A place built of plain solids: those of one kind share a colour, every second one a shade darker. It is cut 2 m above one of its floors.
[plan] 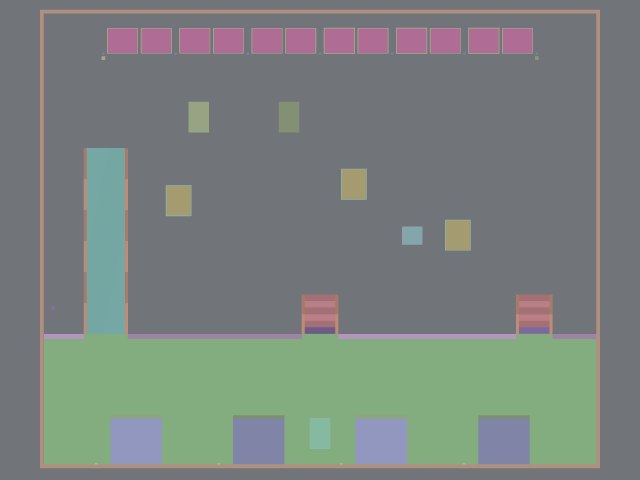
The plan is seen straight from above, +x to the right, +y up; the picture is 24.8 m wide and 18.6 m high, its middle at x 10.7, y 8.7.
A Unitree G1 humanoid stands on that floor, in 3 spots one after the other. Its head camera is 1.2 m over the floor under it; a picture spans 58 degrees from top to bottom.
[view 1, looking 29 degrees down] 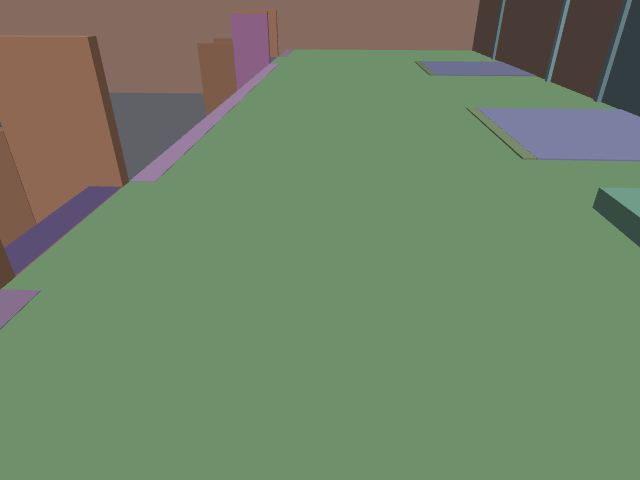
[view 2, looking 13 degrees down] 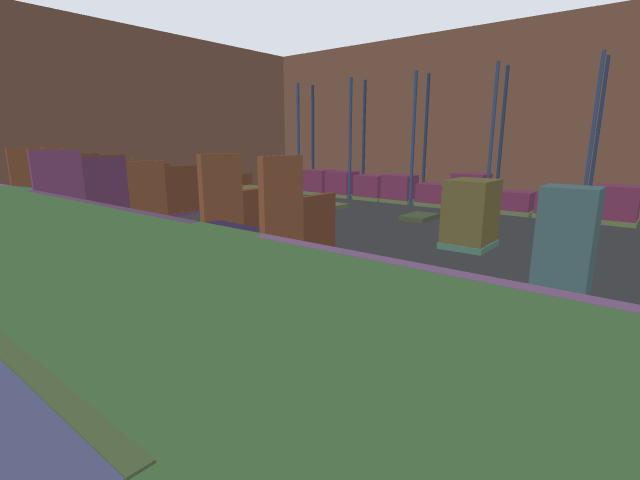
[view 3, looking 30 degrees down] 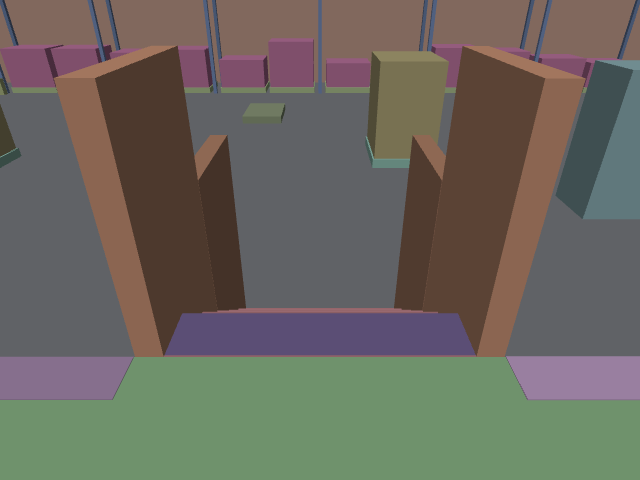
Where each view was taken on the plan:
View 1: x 8.40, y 3.46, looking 3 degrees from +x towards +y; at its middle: south_deck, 2.48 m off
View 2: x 15.45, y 1.20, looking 129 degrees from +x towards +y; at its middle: dock_south_cheek_whole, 6.61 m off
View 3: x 10.70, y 3.87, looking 90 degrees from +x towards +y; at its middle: ground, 4.80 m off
